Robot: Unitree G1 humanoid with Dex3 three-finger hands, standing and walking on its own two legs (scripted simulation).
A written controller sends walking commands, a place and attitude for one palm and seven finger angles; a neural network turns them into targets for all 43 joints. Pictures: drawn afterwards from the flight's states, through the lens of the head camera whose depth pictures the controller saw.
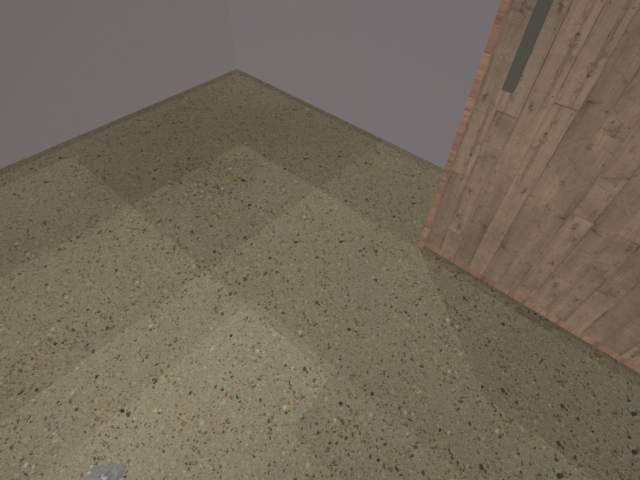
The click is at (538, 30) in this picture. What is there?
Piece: wardrobe's sliding door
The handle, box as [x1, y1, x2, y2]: [502, 0, 553, 92]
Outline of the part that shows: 553,0 537,0 502,87 503,90 511,92 515,88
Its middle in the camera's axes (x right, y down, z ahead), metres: +0.51 -0.48 +0.93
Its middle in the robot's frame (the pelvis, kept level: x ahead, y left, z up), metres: +1.05 -0.45 +0.12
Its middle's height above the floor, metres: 0.89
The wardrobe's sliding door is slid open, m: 0.00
